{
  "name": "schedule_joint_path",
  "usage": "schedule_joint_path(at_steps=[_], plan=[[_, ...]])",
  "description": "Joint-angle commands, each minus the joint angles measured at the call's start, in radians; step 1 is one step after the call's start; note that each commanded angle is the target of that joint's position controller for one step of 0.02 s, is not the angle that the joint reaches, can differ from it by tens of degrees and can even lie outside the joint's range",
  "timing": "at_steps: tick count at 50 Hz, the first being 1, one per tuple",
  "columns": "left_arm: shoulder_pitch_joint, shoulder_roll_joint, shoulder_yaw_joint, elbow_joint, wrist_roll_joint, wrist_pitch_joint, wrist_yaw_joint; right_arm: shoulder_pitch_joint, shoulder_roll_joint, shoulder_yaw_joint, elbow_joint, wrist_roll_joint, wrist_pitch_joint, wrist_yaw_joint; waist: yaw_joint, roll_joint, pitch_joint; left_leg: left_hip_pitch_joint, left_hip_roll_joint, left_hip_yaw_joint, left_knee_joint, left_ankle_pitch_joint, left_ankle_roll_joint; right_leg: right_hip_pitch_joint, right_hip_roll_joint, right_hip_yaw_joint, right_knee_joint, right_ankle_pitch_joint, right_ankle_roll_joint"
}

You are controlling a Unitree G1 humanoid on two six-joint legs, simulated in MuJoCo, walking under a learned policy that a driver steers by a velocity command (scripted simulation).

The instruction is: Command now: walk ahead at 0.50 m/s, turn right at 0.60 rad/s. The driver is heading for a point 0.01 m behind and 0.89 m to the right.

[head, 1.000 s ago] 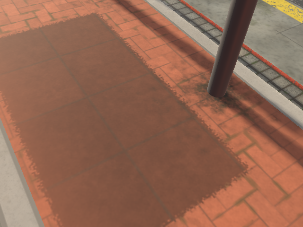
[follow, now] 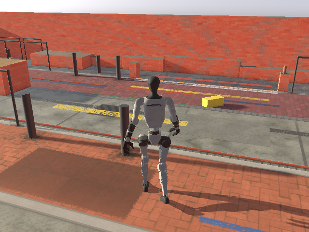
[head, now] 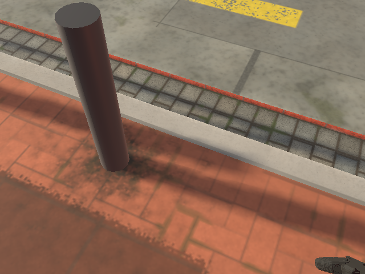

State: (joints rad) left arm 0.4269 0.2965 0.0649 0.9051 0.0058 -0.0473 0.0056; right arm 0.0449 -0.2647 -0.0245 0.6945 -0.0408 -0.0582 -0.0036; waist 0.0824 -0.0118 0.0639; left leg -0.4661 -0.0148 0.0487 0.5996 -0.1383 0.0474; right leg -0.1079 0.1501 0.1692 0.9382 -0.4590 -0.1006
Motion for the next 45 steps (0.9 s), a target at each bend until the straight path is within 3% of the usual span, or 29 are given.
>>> schedule_joint_path(at_steps=[1, 2, 3, 4, 8, 13, 17, 20, 21, 22, 23, 24, 25, 26, 27, 28, 29, 31, 34, 37, 41, 45], plan=[[-0.013, 0.109, 0.016, -0.077, 0.021, -0.004, -0.008, 0.178, -0.104, -0.046, -0.005, 0.011, 0.003, -0.008, -0.101, 0.043, -0.121, 0.458, 0.382, -0.548, -0.337, -0.277, 0.160, -0.470, -0.123, -0.047, 0.346, 0.101, 0.014], [-0.036, 0.089, 0.014, -0.080, 0.021, 0.003, -0.017, 0.164, -0.083, -0.039, 0.004, 0.007, 0.000, -0.007, -0.087, 0.043, -0.077, 0.385, 0.336, -0.431, -0.365, -0.203, 0.132, -0.450, -0.151, -0.059, 0.301, 0.129, 0.017], [-0.059, 0.079, 0.012, -0.091, 0.036, 0.013, -0.027, 0.177, -0.083, -0.037, 0.023, 0.007, -0.009, -0.009, -0.080, 0.070, -0.051, 0.335, 0.311, -0.351, -0.389, -0.129, 0.124, -0.436, -0.169, -0.068, 0.268, 0.137, 0.023], [-0.063, 0.065, 0.008, -0.092, 0.039, 0.025, -0.035, 0.191, -0.088, -0.038, 0.040, 0.012, -0.020, -0.005, -0.073, 0.085, -0.041, 0.310, 0.297, -0.287, -0.404, -0.056, 0.119, -0.423, -0.177, -0.077, 0.258, 0.146, 0.026], [-0.176, 0.038, -0.004, -0.144, 0.036, 0.044, -0.060, 0.246, -0.098, -0.044, 0.084, 0.028, -0.054, 0.010, -0.076, 0.095, -0.027, 0.342, 0.298, -0.124, -0.445, 0.161, 0.124, -0.526, -0.204, -0.096, 0.190, 0.236, 0.036], [-0.354, 0.006, -0.023, -0.208, 0.026, 0.031, -0.086, 0.282, -0.094, -0.043, 0.116, 0.022, -0.043, 0.011, -0.102, 0.096, 0.002, 0.344, 0.235, 0.079, -0.442, 0.270, 0.086, -0.518, -0.207, -0.176, -0.091, 0.445, 0.053], [-0.461, 0.003, -0.032, -0.247, 0.035, 0.035, -0.096, 0.348, -0.126, -0.050, 0.146, 0.031, -0.038, 0.000, -0.127, 0.099, 0.020, 0.428, 0.273, 0.127, -0.420, 0.336, 0.070, -0.467, -0.193, -0.252, -0.261, 0.424, 0.021], [-0.451, 0.027, -0.022, -0.250, 0.047, 0.037, -0.086, 0.380, -0.162, -0.057, 0.168, 0.026, -0.015, -0.012, -0.110, 0.109, -0.006, 0.538, 0.295, 0.176, -0.277, 0.673, 0.054, -0.398, -0.128, -0.300, -0.322, 0.266, -0.031], [-0.401, 0.040, -0.014, -0.238, 0.046, 0.033, -0.079, 0.386, -0.186, -0.061, 0.173, 0.023, -0.004, -0.017, -0.087, 0.115, -0.042, 0.555, 0.295, 0.191, -0.169, 0.803, 0.052, -0.326, -0.092, -0.312, -0.341, 0.211, -0.050], [-0.289, 0.060, -0.001, -0.206, 0.048, 0.025, -0.071, 0.384, -0.194, -0.061, 0.172, 0.024, 0.008, -0.018, -0.039, 0.108, -0.108, 0.530, 0.294, 0.203, 0.002, 0.841, 0.049, -0.194, -0.052, -0.311, -0.381, 0.194, -0.078], [-0.111, 0.097, 0.021, -0.148, 0.055, 0.020, -0.055, 0.371, -0.191, -0.058, 0.158, 0.024, 0.013, -0.016, 0.042, 0.059, -0.203, 0.398, 0.276, 0.221, 0.252, 0.697, 0.020, 0.044, -0.058, -0.255, -0.442, 0.211, -0.114], [-0.038, 0.207, 0.053, -0.148, 0.059, 0.025, -0.037, 0.407, -0.099, -0.037, 0.095, 0.037, 0.008, -0.001, 0.031, -0.133, -0.335, 0.024, 0.191, 0.219, 0.605, 0.089, -0.035, 0.379, -0.347, 0.166, -0.471, 0.050, -0.215], [-0.039, 0.262, 0.065, -0.174, 0.020, 0.037, -0.028, 0.332, -0.124, -0.046, 0.033, 0.028, 0.002, 0.007, 0.022, -0.186, -0.396, -0.222, 0.015, 0.066, 0.837, -0.432, -0.075, 0.461, -0.513, 0.605, -0.622, 0.175, -0.311], [-0.028, 0.233, 0.061, -0.153, 0.008, 0.045, -0.016, 0.216, -0.151, -0.050, 0.010, 0.022, -0.001, 0.008, 0.045, -0.056, -0.277, -0.320, 0.073, -0.046, 0.835, -0.335, -0.066, 0.408, -0.468, 0.432, -0.626, 0.345, -0.287], [-0.069, 0.183, 0.050, -0.137, 0.000, 0.040, -0.008, 0.215, -0.119, -0.037, 0.010, 0.030, -0.012, 0.009, 0.001, -0.030, -0.164, -0.299, 0.113, -0.049, 0.751, -0.253, -0.058, 0.271, -0.436, 0.297, -0.627, 0.466, -0.259], [-0.118, 0.140, 0.039, -0.138, 0.000, 0.032, -0.004, 0.236, -0.114, -0.037, 0.029, 0.026, -0.013, 0.007, -0.051, 0.013, -0.099, -0.230, 0.144, -0.055, 0.648, -0.226, -0.057, 0.145, -0.375, 0.208, -0.642, 0.559, -0.211], [-0.157, 0.115, 0.030, -0.142, -0.005, 0.024, 0.000, 0.254, -0.112, -0.038, 0.033, 0.007, 0.002, 0.008, -0.092, 0.008, -0.073, -0.165, 0.156, -0.062, 0.593, -0.221, -0.068, 0.052, -0.326, 0.155, -0.657, 0.607, -0.189], [-0.175, 0.096, 0.022, -0.152, -0.007, 0.006, -0.005, 0.288, -0.103, -0.038, 0.044, -0.010, 0.035, 0.017, -0.121, -0.010, -0.093, -0.094, 0.154, -0.054, 0.544, -0.203, -0.088, -0.020, -0.282, 0.113, -0.682, 0.640, -0.187], [-0.122, 0.122, 0.030, -0.143, -0.002, -0.004, -0.009, 0.211, -0.086, -0.036, 0.017, -0.005, 0.053, 0.021, -0.104, -0.010, -0.066, -0.137, 0.146, -0.040, 0.445, -0.108, -0.108, -0.064, -0.254, 0.112, -0.723, 0.567, -0.187], [-0.047, 0.121, 0.030, -0.127, -0.001, -0.005, -0.008, 0.076, -0.084, -0.032, -0.029, -0.003, 0.053, 0.016, -0.059, -0.022, -0.022, -0.218, 0.135, -0.048, 0.312, 0.002, -0.116, -0.030, -0.249, 0.140, -0.737, 0.542, -0.172], [0.038, 0.127, 0.032, -0.109, 0.001, -0.009, -0.002, -0.039, -0.083, -0.025, -0.070, 0.003, 0.045, 0.019, -0.012, -0.034, -0.021, -0.253, 0.097, -0.056, 0.182, 0.085, -0.104, 0.071, -0.253, 0.166, -0.689, 0.633, -0.156], [0.073, 0.142, 0.036, -0.106, 0.011, -0.004, 0.011, -0.116, -0.091, -0.017, -0.116, 0.013, 0.031, 0.023, 0.006, -0.050, -0.016, -0.199, 0.047, -0.059, 0.061, 0.068, -0.073, 0.131, -0.267, 0.212, -0.615, 0.731, -0.138]])
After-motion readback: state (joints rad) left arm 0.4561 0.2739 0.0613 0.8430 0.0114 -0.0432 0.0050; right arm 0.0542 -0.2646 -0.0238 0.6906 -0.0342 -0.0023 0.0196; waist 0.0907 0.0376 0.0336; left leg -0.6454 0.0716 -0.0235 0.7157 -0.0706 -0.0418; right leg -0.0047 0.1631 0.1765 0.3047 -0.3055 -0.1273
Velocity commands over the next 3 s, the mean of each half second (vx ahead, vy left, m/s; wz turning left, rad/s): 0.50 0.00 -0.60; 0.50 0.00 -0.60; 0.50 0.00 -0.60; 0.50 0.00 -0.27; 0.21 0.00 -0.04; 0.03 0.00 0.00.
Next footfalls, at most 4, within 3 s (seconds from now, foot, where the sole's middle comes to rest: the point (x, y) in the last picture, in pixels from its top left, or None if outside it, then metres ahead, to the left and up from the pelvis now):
0.46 right None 0.38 -0.15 -0.76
1.00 left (241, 201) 0.74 -0.14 -0.76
1.52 right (330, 201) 0.77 -0.49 -0.76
2.24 left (354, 156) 1.12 -0.73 -0.92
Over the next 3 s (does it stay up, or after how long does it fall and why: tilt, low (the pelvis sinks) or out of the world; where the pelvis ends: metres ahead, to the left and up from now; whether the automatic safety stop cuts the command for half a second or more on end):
stays up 1.05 -0.82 -0.15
